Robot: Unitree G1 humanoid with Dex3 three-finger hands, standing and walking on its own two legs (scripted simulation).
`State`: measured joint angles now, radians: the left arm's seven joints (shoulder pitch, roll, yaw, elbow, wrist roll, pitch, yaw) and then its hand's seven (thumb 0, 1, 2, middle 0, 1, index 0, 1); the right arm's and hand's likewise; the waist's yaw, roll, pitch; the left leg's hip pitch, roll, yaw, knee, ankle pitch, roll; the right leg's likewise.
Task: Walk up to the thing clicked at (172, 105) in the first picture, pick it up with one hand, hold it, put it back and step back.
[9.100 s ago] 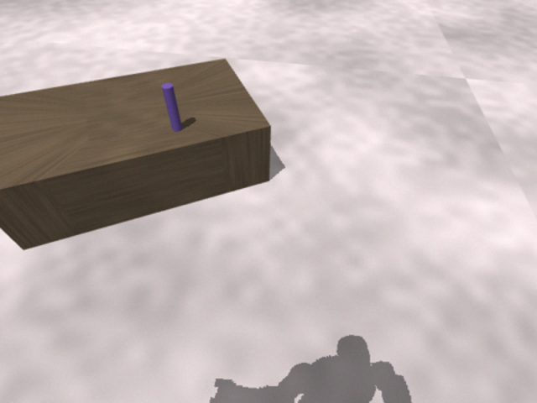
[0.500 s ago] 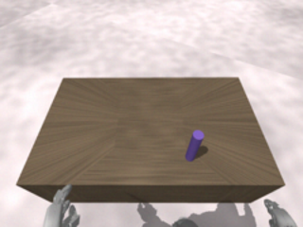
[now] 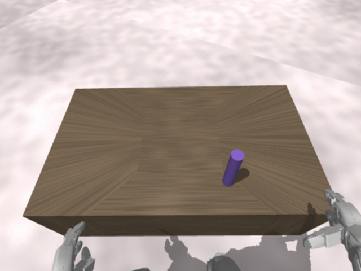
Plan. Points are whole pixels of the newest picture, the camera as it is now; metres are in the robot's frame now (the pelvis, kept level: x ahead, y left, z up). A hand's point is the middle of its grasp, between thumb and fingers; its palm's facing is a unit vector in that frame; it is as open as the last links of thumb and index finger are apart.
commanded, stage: go down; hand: right
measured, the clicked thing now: (232, 169) +0.47 -0.17 -0.26
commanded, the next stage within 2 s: approach in 0.92 s
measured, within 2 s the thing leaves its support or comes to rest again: neither
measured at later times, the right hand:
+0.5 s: hand (322, 171) +0.35 -0.34 -0.02, palm faces +0.09 +0.99 -0.13, open 17.6 cm
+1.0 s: hand (323, 150) +0.40 -0.35 -0.01, palm faces +0.08 +0.99 -0.09, open 17.7 cm
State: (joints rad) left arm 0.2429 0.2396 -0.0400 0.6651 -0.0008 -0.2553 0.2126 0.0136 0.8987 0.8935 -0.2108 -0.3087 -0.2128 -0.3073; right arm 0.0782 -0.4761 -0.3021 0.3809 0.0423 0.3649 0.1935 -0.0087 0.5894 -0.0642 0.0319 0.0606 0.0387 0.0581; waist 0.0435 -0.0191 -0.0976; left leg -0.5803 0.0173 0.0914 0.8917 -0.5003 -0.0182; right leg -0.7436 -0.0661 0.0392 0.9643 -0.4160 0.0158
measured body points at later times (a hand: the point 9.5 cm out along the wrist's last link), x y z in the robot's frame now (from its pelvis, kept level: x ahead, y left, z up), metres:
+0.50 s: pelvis -0.01 +0.00 -0.01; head +0.09 -0.03 +0.42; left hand +0.05 +0.29 -0.11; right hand +0.34 -0.39 -0.01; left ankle -0.03 +0.13 -0.69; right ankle +0.03 -0.12 -0.69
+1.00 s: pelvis -0.01 -0.01 -0.02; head +0.12 -0.06 +0.41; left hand +0.04 +0.27 -0.11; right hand +0.39 -0.41 -0.01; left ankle -0.03 +0.13 -0.69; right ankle +0.03 -0.12 -0.69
